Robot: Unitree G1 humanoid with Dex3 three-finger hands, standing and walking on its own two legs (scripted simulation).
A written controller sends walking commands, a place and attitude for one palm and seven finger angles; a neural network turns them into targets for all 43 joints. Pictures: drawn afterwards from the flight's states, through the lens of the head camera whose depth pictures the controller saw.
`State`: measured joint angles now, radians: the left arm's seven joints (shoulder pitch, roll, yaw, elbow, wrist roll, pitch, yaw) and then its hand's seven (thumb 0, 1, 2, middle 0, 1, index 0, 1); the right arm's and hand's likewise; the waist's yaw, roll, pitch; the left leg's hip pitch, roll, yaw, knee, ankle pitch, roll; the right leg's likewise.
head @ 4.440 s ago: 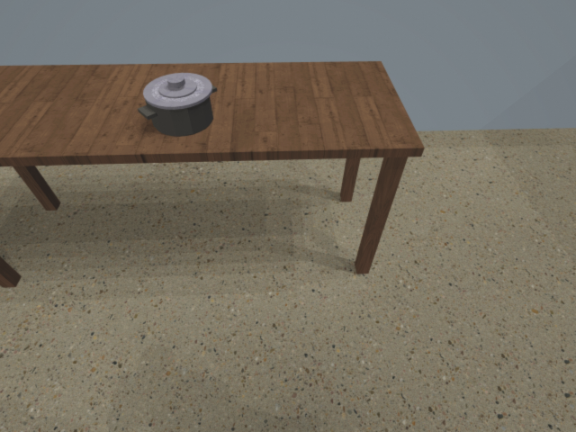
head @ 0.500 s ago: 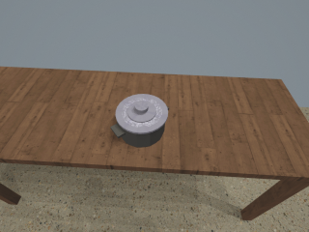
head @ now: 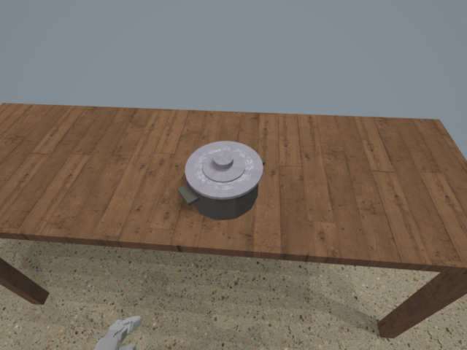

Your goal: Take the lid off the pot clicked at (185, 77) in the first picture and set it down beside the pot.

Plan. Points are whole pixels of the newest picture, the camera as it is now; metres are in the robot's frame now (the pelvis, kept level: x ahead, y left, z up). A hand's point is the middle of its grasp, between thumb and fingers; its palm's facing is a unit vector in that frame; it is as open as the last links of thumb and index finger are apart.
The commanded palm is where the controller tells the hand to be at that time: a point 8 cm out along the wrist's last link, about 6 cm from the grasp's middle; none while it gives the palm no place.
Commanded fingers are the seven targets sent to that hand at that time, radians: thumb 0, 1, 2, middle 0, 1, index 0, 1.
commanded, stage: lift the closed hand beside the body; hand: left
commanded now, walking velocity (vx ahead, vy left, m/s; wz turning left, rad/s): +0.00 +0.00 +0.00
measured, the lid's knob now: (223, 160) +0.51 +0.05 +0.02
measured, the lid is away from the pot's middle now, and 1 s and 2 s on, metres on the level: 0.01 0.01 0.01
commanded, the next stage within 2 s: raise the hand higher, near the body in 0.44 s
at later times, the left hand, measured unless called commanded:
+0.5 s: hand out of the picture +0.11 +0.21 -0.06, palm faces +0.22 -0.92 -0.31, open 3.1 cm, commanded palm +0.07 +0.26 -0.03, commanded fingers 0.00 0.90 0.90 -1.30 -1.50 -1.30 -1.50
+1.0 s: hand (87, 334) +0.15 +0.22 +0.03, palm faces +0.23 -0.90 -0.37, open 3.1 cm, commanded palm +0.10 +0.26 +0.06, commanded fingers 0.00 0.90 0.90 -1.30 -1.50 -1.30 -1.50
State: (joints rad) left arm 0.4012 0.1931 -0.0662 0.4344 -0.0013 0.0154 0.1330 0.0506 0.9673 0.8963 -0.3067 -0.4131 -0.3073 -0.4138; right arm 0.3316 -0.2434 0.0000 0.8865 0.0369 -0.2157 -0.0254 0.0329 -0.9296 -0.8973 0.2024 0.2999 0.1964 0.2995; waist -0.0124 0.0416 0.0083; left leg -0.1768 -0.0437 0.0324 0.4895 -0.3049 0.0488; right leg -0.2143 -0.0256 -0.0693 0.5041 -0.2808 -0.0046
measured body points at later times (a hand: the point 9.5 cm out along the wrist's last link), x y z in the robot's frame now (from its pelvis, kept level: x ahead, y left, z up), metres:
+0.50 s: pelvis -0.01 -0.01 +0.00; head +0.00 -0.01 +0.45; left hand +0.10 +0.26 -0.03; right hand +0.19 -0.21 -0.08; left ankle -0.03 +0.08 -0.74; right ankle -0.01 -0.11 -0.74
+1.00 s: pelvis +0.00 +0.00 +0.00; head +0.00 -0.01 +0.45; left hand +0.13 +0.27 +0.05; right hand +0.20 -0.22 -0.07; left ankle -0.03 +0.08 -0.74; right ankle -0.01 -0.11 -0.74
